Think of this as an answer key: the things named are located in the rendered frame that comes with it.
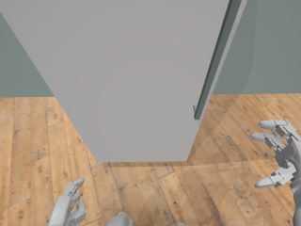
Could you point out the left robot hand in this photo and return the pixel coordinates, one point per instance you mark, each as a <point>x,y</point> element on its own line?
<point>61,213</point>

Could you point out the right robot hand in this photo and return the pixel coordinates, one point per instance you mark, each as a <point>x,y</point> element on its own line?
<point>292,152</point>

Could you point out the right robot forearm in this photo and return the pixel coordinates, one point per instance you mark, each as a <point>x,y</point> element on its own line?
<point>296,189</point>

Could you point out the robot left thigh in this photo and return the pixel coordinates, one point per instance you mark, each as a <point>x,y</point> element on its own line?
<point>120,220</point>

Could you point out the left robot shin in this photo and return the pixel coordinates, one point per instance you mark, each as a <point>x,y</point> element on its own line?
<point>122,214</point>

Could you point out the fridge door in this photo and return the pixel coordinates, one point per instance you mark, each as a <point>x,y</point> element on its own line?
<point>127,73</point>

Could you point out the handle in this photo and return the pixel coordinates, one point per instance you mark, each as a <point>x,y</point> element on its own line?
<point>229,18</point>

